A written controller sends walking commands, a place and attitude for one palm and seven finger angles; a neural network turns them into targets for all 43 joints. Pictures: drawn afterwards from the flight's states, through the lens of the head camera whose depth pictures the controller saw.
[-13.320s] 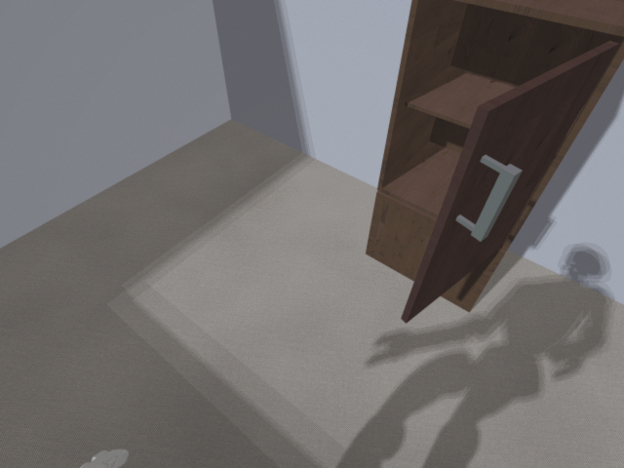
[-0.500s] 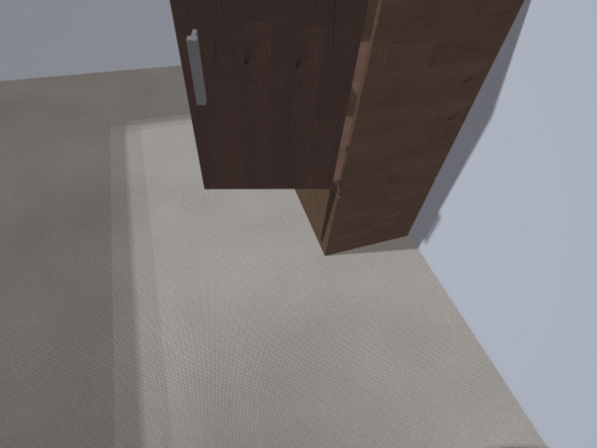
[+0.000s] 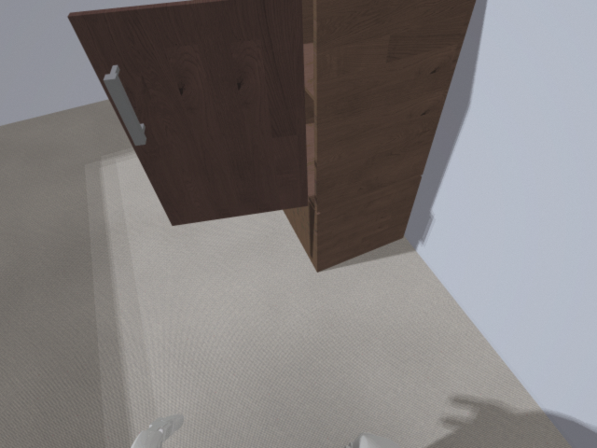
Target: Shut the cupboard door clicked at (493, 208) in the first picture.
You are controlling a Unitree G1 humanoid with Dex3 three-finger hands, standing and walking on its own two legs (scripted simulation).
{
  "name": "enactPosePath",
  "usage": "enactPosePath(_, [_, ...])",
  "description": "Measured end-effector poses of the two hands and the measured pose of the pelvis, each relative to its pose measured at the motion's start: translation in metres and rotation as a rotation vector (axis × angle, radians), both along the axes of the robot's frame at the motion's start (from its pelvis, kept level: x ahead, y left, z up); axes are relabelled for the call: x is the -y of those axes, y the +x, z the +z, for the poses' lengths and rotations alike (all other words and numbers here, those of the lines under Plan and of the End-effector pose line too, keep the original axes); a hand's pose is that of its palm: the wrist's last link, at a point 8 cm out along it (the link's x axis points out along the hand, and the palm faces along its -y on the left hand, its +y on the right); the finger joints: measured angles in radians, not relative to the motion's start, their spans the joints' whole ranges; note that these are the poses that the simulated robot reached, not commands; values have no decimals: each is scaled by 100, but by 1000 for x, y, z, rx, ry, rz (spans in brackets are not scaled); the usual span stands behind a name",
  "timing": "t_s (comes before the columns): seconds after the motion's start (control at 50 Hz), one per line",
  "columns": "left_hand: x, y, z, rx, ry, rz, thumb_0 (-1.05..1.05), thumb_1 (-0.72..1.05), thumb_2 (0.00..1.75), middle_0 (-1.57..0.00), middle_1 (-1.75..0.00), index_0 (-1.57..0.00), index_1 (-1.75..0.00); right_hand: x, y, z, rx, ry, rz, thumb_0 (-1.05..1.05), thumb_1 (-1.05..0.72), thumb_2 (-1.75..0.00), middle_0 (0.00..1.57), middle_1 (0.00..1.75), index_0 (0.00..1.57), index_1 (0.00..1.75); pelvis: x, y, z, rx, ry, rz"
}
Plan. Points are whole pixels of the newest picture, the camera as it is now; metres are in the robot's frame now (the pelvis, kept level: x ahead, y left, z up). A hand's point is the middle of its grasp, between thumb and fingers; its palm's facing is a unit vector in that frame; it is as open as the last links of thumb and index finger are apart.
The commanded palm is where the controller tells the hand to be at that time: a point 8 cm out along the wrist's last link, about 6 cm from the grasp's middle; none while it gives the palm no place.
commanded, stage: take the last steps up to it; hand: left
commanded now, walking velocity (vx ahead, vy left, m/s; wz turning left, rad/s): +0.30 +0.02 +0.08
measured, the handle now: (128, 106) +0.74 +0.36 +0.06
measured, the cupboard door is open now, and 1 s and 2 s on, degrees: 76 76 76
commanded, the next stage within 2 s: come to a stop and stand still in 0.60 s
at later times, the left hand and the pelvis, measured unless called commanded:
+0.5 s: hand out of the picture +0.04 +0.16 -0.15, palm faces +0.19 -0.97 -0.14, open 7.3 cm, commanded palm none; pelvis +0.13 +0.02 +0.02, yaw +3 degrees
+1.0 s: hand (190, 354) +0.29 +0.20 -0.15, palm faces +0.01 -0.97 -0.26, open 7.3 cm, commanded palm none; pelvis +0.22 +0.01 +0.01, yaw +1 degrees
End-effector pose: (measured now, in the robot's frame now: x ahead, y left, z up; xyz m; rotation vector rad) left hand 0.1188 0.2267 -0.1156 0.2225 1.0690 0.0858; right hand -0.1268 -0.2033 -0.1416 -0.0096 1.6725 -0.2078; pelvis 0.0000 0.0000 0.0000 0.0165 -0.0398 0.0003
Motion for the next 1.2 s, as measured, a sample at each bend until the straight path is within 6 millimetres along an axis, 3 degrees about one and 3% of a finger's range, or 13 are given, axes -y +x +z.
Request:
enactPosePath(0.06, [11,-1,5,-3,-8,44,1,91,90,-19,-30,-20,-30,20,41,0,53,-9,28,1,-90,-90,21,30,20,30,10,14,6,15,-2,15])
enactPosePath(0.14, [12,-18,12,-64,17,120,-1,94,90,-20,-30,-20,-30,41,117,5,198,-33,75,1,-91,-90,20,30,19,30,18,33,18,11,-2,23])
enactPosePath(0.24, [10,-43,13,-172,24,158,-1,95,90,-20,-30,-20,-30,49,205,16,361,-43,118,1,-91,-90,20,30,19,30,21,59,25,-3,-6,25])
enactPosePath(0.42, [21,-84,1,-366,-68,264,1,92,90,-19,-30,-20,-30,19,324,30,477,-28,235,1,-91,-90,20,30,19,30,2,108,27,-22,-27,35])
enactPosePath(0.54, [13,-90,-15,-500,-133,314,1,91,90,-20,-30,-20,-30,-19,382,28,527,-44,291,1,-91,-90,20,30,19,30,-26,145,14,-25,-32,43])
enactPosePath(0.6, [2,-69,-16,-520,-131,280,1,91,90,-20,-30,-20,-30,-32,385,28,528,-49,262,0,-91,-90,20,30,19,30,-36,157,15,-12,-20,21])
enactPosePath(0.68, [-18,-14,-14,-451,-104,218,1,91,90,-20,-30,-20,-30,-21,385,35,526,-112,188,-3,-96,-90,21,30,20,30,-43,173,21,-11,-16,7])
enactPosePath(0.8, [-37,84,-9,-266,-42,177,1,92,90,-19,-30,-20,-30,-13,354,28,367,-106,170,-2,-94,-90,20,30,20,30,-39,198,24,-17,-5,19])
enactPosePath(0.92, [-34,148,-6,-169,28,123,1,93,90,-19,-30,-19,-30,-9,330,5,240,-46,100,0,-92,-90,20,30,20,30,-19,220,13,-3,18,8])
enactPosePath(1.0, [-23,167,-1,-157,41,85,1,92,90,-19,-30,-19,-30,-6,325,-3,206,-21,55,0,-91,-90,20,30,20,30,-13,221,12,-8,-2,25])
enactPosePath(1.06, [-17,170,0,-141,33,91,1,92,90,-19,-30,-20,-30,-3,324,-3,185,-20,68,1,-91,-90,20,30,19,30,-13,213,13,-15,-2,31])
enactPosePath(1.2, [-25,147,-8,-133,-10,117,1,91,90,-20,-30,-20,-30,-2,329,8,241,-67,118,1,-91,-90,20,30,19,30,-27,185,13,-27,-7,32])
